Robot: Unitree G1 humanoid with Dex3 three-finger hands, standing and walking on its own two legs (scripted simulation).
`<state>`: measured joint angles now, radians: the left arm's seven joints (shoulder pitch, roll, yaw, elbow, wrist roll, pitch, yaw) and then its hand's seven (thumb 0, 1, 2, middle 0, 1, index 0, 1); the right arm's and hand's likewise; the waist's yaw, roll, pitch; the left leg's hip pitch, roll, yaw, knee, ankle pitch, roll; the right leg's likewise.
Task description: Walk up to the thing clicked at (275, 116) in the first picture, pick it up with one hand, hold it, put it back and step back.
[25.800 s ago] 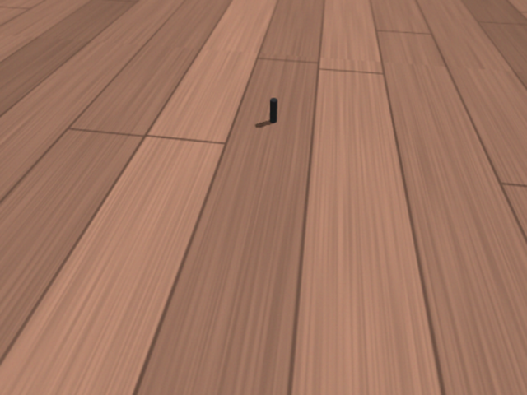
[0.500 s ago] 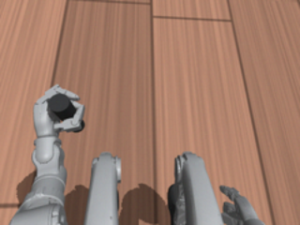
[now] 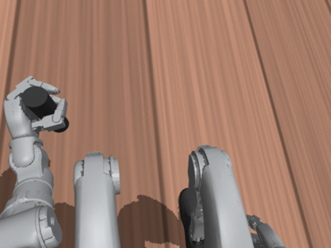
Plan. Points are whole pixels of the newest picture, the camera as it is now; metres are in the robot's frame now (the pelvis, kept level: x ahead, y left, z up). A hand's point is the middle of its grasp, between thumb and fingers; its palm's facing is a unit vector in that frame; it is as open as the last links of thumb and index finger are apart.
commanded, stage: crouch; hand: left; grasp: from the side
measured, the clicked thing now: (49, 112) +0.43 +0.25 -0.07
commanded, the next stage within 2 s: lower in 0.38 s
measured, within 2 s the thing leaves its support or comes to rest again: rests again in 1.82 s
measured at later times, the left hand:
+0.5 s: hand (58, 116) +0.44 +0.25 -0.11, palm faces +0.22 -0.97 -0.02, open 6.0 cm
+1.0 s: hand (66, 120) +0.45 +0.25 -0.18, palm faces +0.25 -0.97 -0.01, open 5.9 cm
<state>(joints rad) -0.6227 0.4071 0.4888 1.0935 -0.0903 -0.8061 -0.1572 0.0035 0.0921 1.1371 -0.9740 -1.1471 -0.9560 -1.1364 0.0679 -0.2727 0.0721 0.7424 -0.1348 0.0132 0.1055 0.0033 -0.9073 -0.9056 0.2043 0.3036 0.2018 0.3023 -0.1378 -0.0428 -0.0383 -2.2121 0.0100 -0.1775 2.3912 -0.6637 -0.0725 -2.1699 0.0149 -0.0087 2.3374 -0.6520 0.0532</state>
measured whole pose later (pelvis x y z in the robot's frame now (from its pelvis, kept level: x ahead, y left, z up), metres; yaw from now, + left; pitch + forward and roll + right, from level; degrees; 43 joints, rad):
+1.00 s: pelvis +0.00 +0.02 -0.05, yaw -7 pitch +18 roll -13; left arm -0.61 0.63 0.54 1.25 -0.06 -1.00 -0.02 0.00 0.08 1.15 -0.99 -1.13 -0.97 -1.12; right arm -0.09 -0.34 0.32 0.65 -0.28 0.04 0.17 0.00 -0.93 -0.91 0.21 0.30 0.20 0.30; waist -0.23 -0.18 0.20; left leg -2.25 -0.01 -0.32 2.62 -0.70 -0.06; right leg -2.13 0.06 -0.10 2.44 -0.65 0.06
